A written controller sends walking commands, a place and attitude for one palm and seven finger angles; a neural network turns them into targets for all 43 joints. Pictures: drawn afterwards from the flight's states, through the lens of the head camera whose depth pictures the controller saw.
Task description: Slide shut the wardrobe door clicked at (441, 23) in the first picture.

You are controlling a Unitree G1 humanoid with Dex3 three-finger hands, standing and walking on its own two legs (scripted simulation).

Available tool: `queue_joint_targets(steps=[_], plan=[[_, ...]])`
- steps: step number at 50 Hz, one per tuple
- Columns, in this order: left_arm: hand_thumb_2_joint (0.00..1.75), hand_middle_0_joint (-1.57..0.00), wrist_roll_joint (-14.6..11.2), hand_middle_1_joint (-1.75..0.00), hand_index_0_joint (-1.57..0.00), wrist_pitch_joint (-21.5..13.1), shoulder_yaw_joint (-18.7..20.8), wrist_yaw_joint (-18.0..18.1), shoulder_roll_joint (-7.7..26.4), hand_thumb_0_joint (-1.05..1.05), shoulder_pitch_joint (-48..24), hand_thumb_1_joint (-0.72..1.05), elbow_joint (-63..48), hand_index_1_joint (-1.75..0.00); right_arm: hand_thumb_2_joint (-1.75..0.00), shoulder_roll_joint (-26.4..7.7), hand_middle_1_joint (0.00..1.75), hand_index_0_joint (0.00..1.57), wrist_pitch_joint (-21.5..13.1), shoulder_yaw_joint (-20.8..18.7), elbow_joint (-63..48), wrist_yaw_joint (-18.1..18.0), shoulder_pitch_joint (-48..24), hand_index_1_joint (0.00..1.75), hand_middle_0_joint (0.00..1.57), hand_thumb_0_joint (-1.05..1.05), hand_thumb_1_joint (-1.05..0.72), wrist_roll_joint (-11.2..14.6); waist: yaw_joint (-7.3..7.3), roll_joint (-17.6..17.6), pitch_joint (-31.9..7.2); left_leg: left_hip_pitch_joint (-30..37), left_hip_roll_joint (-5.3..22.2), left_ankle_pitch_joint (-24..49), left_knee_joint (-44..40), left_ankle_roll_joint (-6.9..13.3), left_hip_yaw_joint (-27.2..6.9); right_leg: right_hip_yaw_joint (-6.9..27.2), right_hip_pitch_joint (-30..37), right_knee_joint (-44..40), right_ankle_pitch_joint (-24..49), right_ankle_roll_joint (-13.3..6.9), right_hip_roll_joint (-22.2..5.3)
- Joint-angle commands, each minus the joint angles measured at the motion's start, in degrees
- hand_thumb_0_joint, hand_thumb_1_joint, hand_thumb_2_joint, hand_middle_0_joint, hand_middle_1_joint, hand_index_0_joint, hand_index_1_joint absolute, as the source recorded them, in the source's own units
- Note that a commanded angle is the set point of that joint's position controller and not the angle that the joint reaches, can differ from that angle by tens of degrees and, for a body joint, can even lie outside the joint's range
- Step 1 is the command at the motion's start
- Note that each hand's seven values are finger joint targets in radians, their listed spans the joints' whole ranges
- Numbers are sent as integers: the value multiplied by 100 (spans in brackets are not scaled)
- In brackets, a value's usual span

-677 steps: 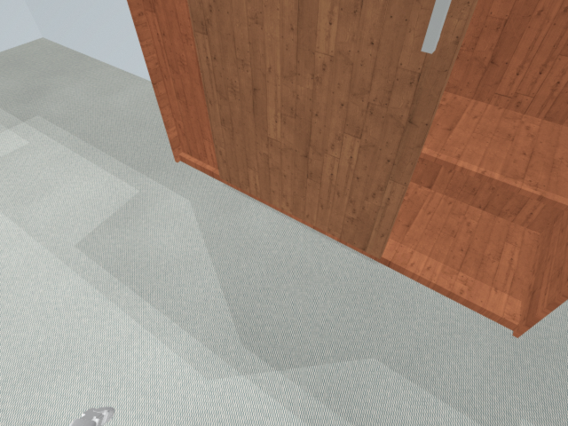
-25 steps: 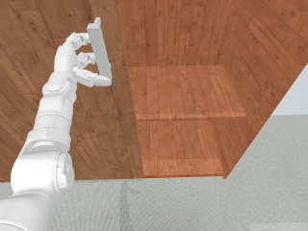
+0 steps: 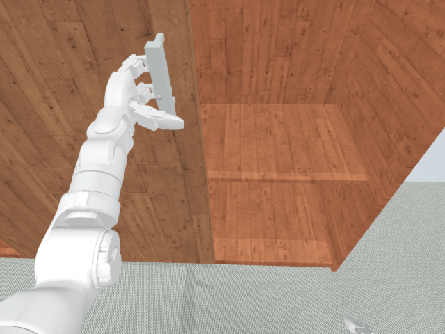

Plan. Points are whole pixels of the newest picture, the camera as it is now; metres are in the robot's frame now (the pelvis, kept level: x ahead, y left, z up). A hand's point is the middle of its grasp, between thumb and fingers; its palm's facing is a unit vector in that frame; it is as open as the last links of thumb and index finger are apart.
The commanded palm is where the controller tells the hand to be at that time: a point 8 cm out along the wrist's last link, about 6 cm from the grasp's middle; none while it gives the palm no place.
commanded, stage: slide the fingers in behind the handle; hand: left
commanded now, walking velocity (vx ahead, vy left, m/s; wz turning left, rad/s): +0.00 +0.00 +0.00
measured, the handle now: (164, 79) +0.52 +0.13 +0.22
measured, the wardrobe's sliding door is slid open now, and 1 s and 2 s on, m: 0.54 0.54 0.54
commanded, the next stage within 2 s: grip the handle and tug to test in 0.90 s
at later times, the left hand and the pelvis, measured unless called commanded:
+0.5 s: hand (168, 96) +0.45 +0.11 +0.22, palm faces +0.01 -1.00 +0.00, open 14.4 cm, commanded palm +0.42 +0.15 +0.21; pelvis +0.00 +0.00 +0.00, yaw -1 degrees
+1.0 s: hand (168, 96) +0.45 +0.11 +0.22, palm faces +0.02 -1.00 +0.00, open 14.5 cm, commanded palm +0.42 +0.16 +0.21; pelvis +0.01 +0.00 +0.00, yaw -1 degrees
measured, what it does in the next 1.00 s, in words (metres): stands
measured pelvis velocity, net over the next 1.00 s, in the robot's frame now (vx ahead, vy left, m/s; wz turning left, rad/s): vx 0.01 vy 0.00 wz -0.02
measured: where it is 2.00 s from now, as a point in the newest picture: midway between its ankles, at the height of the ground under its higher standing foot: outside the picture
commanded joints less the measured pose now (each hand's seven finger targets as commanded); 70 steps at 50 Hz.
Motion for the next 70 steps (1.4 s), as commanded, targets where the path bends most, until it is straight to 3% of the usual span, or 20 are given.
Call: queue_joint_targets(steps=[1,5,7,17,20,22,23,26,27,35,39,41,43,44,50,54,56,58,68,70], plan=[[30,-30,-18,-120,-30,-436,289,160,1100,0,-3018,-50,-1259,-120,-90,-658,30,20,-190,-245,-584,4,-14,30,20,0,-90,-16,-108,-483,-1795,813,-56,2082,-79,180,-108,79,571,-87,2344,-109,115],[30,-30,114,-120,-30,-502,485,276,1350,0,-2968,-50,-1579,-120,-90,-631,30,20,-137,-253,-688,23,-60,30,20,0,-90,-42,-3,-342,-2010,824,-64,2241,-116,184,-67,110,843,-57,2520,-128,98],[30,-30,102,-120,-30,-532,315,274,1104,0,-2897,-50,-1889,-120,-90,-591,30,20,-148,-269,-753,46,-99,30,20,0,-90,-45,-2,-263,-2153,979,-50,2477,-106,177,-44,108,913,-45,2727,-126,112],[30,-30,10,-120,-30,-172,-114,323,506,0,-2717,-50,-1889,-120,-90,-579,30,20,-125,-262,-708,41,-206,30,20,0,-90,-8,-93,-435,-1626,908,-25,1941,-226,177,-34,76,606,-231,2186,-112,155],[30,-30,36,-120,-30,-163,66,380,702,0,-2755,-50,-1753,-120,-90,-600,30,20,-121,-272,-650,24,-158,30,20,0,-90,-28,-74,-502,-1692,900,-28,1896,-229,179,-56,89,630,-241,2122,-116,149],[30,-30,47,-120,-30,-174,-78,369,537,0,-2799,-50,-1864,-120,-90,-577,30,20,-131,-274,-670,25,-167,30,20,0,-90,-33,-91,-458,-1843,970,-40,2047,-204,181,-39,92,687,-201,2285,-115,142],[30,-30,79,-120,-30,-189,73,399,730,0,-2717,-50,-1822,-120,-90,-605,30,20,-113,-288,-646,23,-146,30,20,0,-90,-44,-37,-450,-1862,963,-30,2077,-195,173,-39,85,737,-198,2279,-126,132],[30,-30,63,-120,-30,-221,-227,379,382,0,-2796,-50,-2073,-120,-90,-541,30,20,-127,-267,-686,56,-216,30,20,0,-90,-30,-79,-127,-1898,1135,-37,2260,-167,143,-41,86,668,-177,2380,-139,136],[30,-30,41,-120,-30,-218,-155,397,421,0,-2755,-50,-2041,-120,-90,-555,30,20,-139,-279,-675,57,-191,30,20,0,-90,-41,-74,-346,-1927,1133,-20,2344,-155,152,-68,68,693,-162,2460,-134,149],[30,-30,33,-120,-30,-130,103,414,706,0,-2536,-50,-2095,-120,-90,-583,30,20,-64,-267,-693,40,-279,30,20,0,-90,-46,9,-361,-1794,1028,-29,2425,-177,156,-37,71,830,-152,2616,-139,135],[30,-30,38,-120,-30,-78,-188,432,366,0,-2498,-50,-2259,-120,-90,-537,30,20,-38,-267,-737,56,-357,30,20,0,-90,-31,-24,-228,-1798,1140,-13,2531,-155,130,-53,51,752,-154,2577,-137,135],[30,-30,33,-120,-30,-29,-236,454,316,0,-2622,-50,-2226,-120,-90,-550,30,20,-32,-272,-708,46,-317,30,20,0,-90,-44,-75,-461,-1820,1161,-8,2530,-147,143,-69,44,707,-151,2617,-118,151],[30,-30,66,-120,-30,2,-7,483,590,0,-2513,-50,-2166,-120,-90,-588,30,20,5,-280,-692,32,-316,30,20,0,-90,-63,7,-400,-1867,1121,-15,2537,-159,138,-47,53,812,-147,2621,-133,136],[30,-30,55,-120,-30,-10,-124,468,458,0,-2600,-50,-2370,-120,-90,-549,30,20,1,-265,-740,47,-353,30,20,0,-90,-65,-4,-215,-1971,1187,-32,2635,-150,133,-54,65,850,-126,2709,-139,123],[30,-30,6,-120,-30,48,-74,462,431,0,-2310,-50,-2480,-120,-90,-538,30,20,39,-269,-766,63,-399,30,20,0,-90,-59,28,-451,-1950,1180,-13,2805,-125,138,-43,44,927,-125,2900,-124,141],[38,-32,32,-123,-32,78,-112,464,427,0,-2331,-31,-2561,-123,-90,-525,30,20,73,-260,-798,54,-445,30,20,0,-90,-59,28,-226,-1908,1187,-23,2723,-151,130,-45,49,905,-141,2778,-137,132],[42,-33,4,-124,-33,120,-60,469,464,0,-2348,-22,-2439,-124,-90,-537,30,20,70,-263,-757,43,-409,30,20,0,-90,-65,-12,-531,-1830,1136,-6,2670,-158,141,-44,37,887,-160,2804,-115,141],[46,-34,39,-125,-34,114,100,470,691,0,-2221,-13,-2512,-125,-90,-561,30,20,96,-269,-789,37,-437,30,20,0,-90,-68,76,-365,-1943,1133,-22,2703,-156,138,-18,65,1009,-152,2829,-137,131],[66,-39,33,-132,-39,221,-52,451,503,0,-2111,34,-2588,-132,-90,-542,30,20,151,-270,-831,43,-453,30,20,0,-90,-63,52,-262,-1856,1157,-20,2767,-170,134,1,50,974,-183,2872,-130,136],[70,-40,35,-133,-40,250,44,475,648,0,-2270,43,-2489,-133,-90,-569,30,20,161,-276,-782,30,-404,30,20,0,-90,-63,1,-508,-1758,1062,-15,2663,-191,145,-23,41,949,-205,2847,-117,148]])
